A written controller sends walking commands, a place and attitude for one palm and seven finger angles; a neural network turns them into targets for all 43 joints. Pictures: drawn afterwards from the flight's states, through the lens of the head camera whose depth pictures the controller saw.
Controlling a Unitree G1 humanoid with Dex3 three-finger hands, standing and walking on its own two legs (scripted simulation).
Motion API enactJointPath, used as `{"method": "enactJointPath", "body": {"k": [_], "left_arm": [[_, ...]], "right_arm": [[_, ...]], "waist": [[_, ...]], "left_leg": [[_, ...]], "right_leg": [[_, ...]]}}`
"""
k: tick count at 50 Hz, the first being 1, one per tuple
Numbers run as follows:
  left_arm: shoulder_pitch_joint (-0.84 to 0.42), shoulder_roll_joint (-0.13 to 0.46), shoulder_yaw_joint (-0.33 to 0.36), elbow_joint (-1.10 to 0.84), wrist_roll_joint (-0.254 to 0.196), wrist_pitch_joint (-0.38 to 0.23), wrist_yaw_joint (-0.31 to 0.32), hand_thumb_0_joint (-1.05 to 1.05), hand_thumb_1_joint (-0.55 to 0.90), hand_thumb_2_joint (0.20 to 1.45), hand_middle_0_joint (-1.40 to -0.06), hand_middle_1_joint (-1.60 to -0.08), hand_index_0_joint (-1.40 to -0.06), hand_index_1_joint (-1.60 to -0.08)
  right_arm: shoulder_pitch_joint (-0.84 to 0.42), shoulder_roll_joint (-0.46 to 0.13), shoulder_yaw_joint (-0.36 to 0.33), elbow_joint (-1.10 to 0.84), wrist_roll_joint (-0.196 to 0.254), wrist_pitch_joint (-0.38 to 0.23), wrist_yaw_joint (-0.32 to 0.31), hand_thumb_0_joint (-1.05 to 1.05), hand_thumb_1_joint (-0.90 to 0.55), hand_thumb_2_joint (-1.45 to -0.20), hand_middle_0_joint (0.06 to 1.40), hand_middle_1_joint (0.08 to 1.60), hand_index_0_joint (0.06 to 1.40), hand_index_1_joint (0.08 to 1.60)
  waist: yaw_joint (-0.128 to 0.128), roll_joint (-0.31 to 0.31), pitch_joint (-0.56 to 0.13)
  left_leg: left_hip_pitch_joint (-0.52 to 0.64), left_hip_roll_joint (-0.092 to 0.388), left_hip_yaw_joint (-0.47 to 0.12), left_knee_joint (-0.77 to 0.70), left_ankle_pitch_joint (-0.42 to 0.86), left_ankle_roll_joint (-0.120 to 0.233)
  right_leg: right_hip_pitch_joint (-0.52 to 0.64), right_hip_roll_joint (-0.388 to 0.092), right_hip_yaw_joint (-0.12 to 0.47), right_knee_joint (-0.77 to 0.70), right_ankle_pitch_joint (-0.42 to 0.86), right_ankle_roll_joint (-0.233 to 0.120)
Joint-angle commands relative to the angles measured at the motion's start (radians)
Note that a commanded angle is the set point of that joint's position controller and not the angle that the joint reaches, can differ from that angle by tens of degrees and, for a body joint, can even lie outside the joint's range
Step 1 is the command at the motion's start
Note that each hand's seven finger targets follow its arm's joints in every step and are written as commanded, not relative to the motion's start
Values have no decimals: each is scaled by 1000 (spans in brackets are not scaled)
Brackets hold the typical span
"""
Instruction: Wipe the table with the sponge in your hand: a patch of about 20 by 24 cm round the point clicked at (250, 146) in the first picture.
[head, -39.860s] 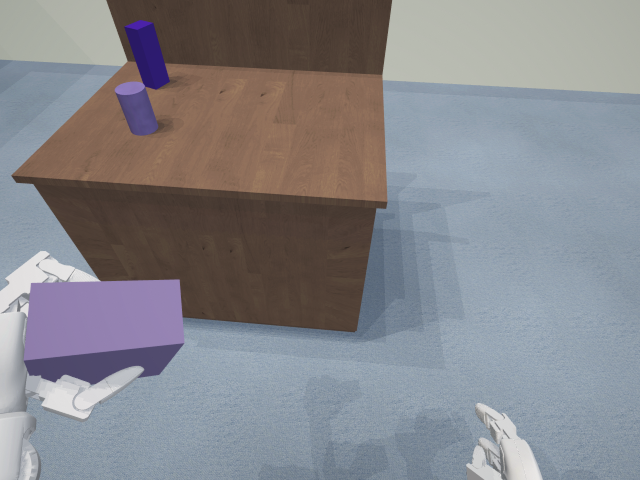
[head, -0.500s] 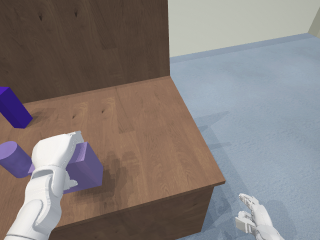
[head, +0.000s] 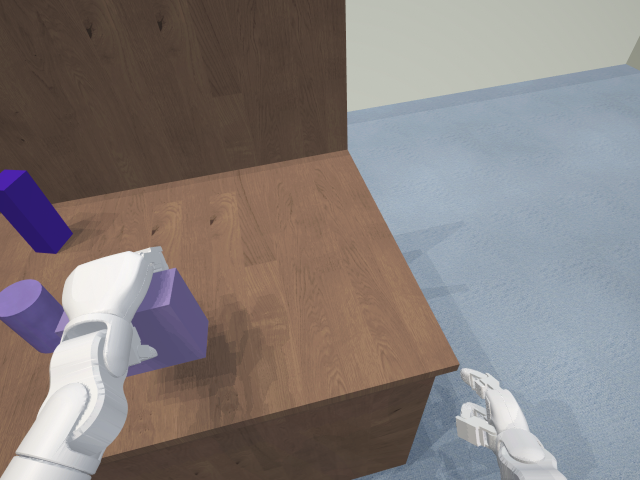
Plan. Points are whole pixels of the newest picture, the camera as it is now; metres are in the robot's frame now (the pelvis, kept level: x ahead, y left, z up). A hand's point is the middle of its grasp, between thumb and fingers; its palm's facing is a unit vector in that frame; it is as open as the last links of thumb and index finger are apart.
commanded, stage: bring the sponge back beside the body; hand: left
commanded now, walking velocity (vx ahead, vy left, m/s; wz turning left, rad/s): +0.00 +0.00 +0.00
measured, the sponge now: (147, 334) +0.25 +0.28 +0.05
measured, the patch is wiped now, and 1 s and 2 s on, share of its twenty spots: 1.00 1.00 1.00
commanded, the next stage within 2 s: step back with the hand held close in 1.58 s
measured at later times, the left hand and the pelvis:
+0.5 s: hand (119, 334) +0.22 +0.28 +0.10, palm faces +0.03 -0.12 -0.99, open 10.2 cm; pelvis -0.01 +0.00 +0.00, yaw +0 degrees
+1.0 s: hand (108, 362) +0.19 +0.27 +0.10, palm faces +0.03 -0.12 -0.99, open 10.2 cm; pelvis -0.02 -0.01 +0.00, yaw +0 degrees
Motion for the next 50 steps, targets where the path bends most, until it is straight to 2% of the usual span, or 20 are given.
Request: {"method": "enactJointPath", "body": {"k": [1, 2, 3, 5, 7, 8, 10, 12, 13, 16, 24, 27, 31, 32, 41, 42, 43, 44, 47, 50], "left_arm": [[-251, 229, 152, -217, 32, -37, 42, 0, 100, 1300, -1200, -1600, -1200, -1600], [-227, 270, 202, -255, 28, -47, 48, 0, 100, 1300, -1200, -1600, -1200, -1600], [-238, 251, 183, -276, 34, -56, 50, 0, 100, 1300, -1200, -1600, -1200, -1600], [-171, 229, 178, -273, 25, -70, 60, 0, 100, 1300, -1200, -1600, -1200, -1600], [-158, 268, 223, -290, 18, -71, 70, 0, 100, 1300, -1200, -1600, -1200, -1600], [-177, 234, 188, -296, 22, -68, 71, 0, 100, 1300, -1200, -1600, -1200, -1600], [-148, 244, 197, -255, 17, -58, 77, 0, 100, 1300, -1200, -1600, -1200, -1600], [-153, 280, 233, -313, 10, -56, 83, 0, 100, 1300, -1200, -1600, -1200, -1600], [-152, 247, 202, -317, 14, -53, 80, 0, 100, 1300, -1200, -1600, -1200, -1600], [-92, 227, 183, -316, 0, -52, 72, 0, 100, 1300, -1200, -1600, -1200, -1600], [-102, 248, 202, -333, 8, -60, 66, 0, 100, 1300, -1200, -1600, -1200, -1600], [-93, 261, 225, -383, 3, -70, 72, 0, 100, 1300, -1200, -1600, -1200, -1600], [-29, 245, 212, -343, 4, -65, 74, 0, 100, 1300, -1200, -1600, -1200, -1600], [-28, 254, 236, -367, -6, -61, 76, 0, 100, 1300, -1200, -1600, -1200, -1600], [9, 242, 207, -382, -9, -59, 58, 0, 100, 1300, -1200, -1600, -1200, -1600], [-4, 255, 230, -427, -13, -64, 61, 0, 100, 1300, -1200, -1600, -1200, -1600], [-7, 252, 222, -425, -4, -67, 60, 0, 100, 1300, -1200, -1600, -1200, -1600], [12, 250, 220, -404, -5, -71, 63, 0, 100, 1300, -1200, -1600, -1200, -1600], [30, 269, 253, -434, -11, -80, 70, 0, 100, 1300, -1200, -1600, -1200, -1600], [82, 264, 254, -417, -10, -84, 74, 0, 100, 1300, -1200, -1600, -1200, -1600]], "right_arm": [[-186, -109, -45, -170, -6, -48, -14, 0, -900, -900, 200, 300, 200, 300], [-200, -112, -45, -175, -6, -53, -14, 0, -900, -900, 200, 300, 200, 300], [-183, -106, -45, -179, -10, -56, -14, 0, -900, -900, 200, 300, 200, 300], [-175, -103, -51, -178, -11, -60, -10, 0, -900, -900, 200, 300, 200, 300], [-191, -110, -52, -174, -8, -62, -8, 0, -900, -900, 200, 300, 200, 300], [-176, -106, -52, -175, -12, -60, -9, 0, -900, -900, 200, 300, 200, 300], [-179, -112, -54, -168, -9, -57, -11, 0, -900, -900, 200, 300, 200, 300], [-205, -115, -55, -175, -6, -60, -11, 0, -900, -900, 200, 300, 200, 300], [-187, -109, -55, -177, -10, -61, -11, 0, -900, -900, 200, 300, 200, 300], [-185, -110, -58, -177, -7, -58, -8, 0, -900, -900, 200, 300, 200, 300], [-189, -104, -49, -180, -10, -63, -14, 0, -900, -900, 200, 300, 200, 300], [-217, -106, -50, -184, -9, -64, -10, 0, -900, -900, 200, 300, 200, 300], [-192, -104, -51, -176, -12, -57, -6, 0, -900, -900, 200, 300, 200, 300], [-224, -105, -48, -184, -10, -62, -5, 0, -900, -900, 200, 300, 200, 300], [-201, -103, -48, -187, -12, -56, -12, 0, -900, -900, 200, 300, 200, 300], [-230, -104, -47, -193, -9, -63, -10, 0, -900, -900, 200, 300, 200, 300], [-208, -101, -45, -198, -15, -67, -12, 0, -900, -900, 200, 300, 200, 300], [-202, -99, -47, -191, -13, -67, -13, 0, -900, -900, 200, 300, 200, 300], [-226, -102, -48, -194, -12, -70, -14, 0, -900, -900, 200, 300, 200, 300], [-194, -104, -52, -192, -17, -68, -13, 0, -900, -900, 200, 300, 200, 300]], "waist": [[-4, -39, -234], [6, -17, -253], [5, -2, -273], [9, -14, -247], [9, -4, -227], [6, -16, -245], [4, -34, -194], [10, -6, -218], [11, -5, -241], [4, -20, -205], [6, -34, -193], [12, 10, -196], [10, -27, -166], [16, -21, -167], [5, -27, -141], [8, -1, -153], [18, -1, -170], [7, -20, -142], [15, 1, -139], [22, -29, -144]], "left_leg": [[-22, 26, -62, -16, 380, -6], [-14, 25, -69, -16, 376, -2], [-14, 24, -61, -8, 402, -2], [-8, 28, -69, -7, 433, -10], [-16, 29, -75, -15, 399, -11], [-17, 28, -64, -10, 398, -7], [-32, 28, -66, -14, 376, -11], [-22, 28, -76, -16, 372, -10], [-19, 27, -66, -9, 395, -6], [-25, 30, -73, -13, 390, -13], [-37, 31, -80, -21, 330, -6], [-28, 36, -89, -27, 322, -7], [-43, 33, -82, -23, 321, -12], [-44, 33, -89, -25, 303, -7], [-49, 30, -81, -15, 271, -1], [-45, 34, -90, -21, 248, 1], [-49, 29, -85, -15, 257, 7], [-54, 31, -86, -17, 247, 1], [-52, 32, -94, -22, 221, 3], [-55, 28, -87, -9, 255, 1]], "right_leg": [[161, -11, 65, 13, 301, -66], [175, -2, 93, 17, 301, -74], [194, -10, 66, 26, 325, -70], [182, -10, 65, 24, 346, -69], [172, -2, 94, 19, 318, -74], [181, -9, 68, 23, 321, -68], [152, -11, 75, 13, 299, -67], [162, -4, 101, 16, 289, -74], [179, -11, 71, 25, 312, -70], [158, -13, 73, 20, 306, -65], [149, -8, 81, 12, 229, -66], [151, 5, 105, 11, 213, -73], [138, -7, 89, 6, 222, -65], [140, 3, 115, 6, 207, -73], [118, -10, 100, -3, 173, -61], [121, 4, 123, -3, 140, -69], [140, -4, 95, 7, 152, -66], [119, -5, 103, -3, 135, -63], [117, 5, 130, -8, 103, -69], [127, -6, 109, -1, 150, -64]]}}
